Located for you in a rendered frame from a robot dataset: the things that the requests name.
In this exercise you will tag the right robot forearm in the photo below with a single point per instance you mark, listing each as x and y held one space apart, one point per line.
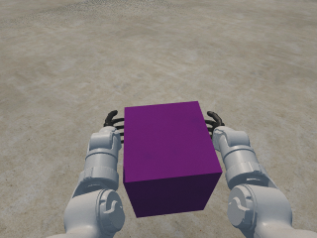
239 158

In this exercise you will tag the robot right upper arm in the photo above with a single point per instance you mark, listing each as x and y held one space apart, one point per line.
262 212

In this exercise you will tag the robot left upper arm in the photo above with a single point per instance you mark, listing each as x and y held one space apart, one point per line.
96 214

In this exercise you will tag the left robot forearm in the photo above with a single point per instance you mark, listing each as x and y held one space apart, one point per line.
101 161

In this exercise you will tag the left robot hand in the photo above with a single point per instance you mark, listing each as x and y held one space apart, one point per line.
110 122

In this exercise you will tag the right robot hand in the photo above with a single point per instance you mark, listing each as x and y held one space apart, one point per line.
214 124

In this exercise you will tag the carton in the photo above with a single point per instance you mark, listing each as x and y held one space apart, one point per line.
169 162

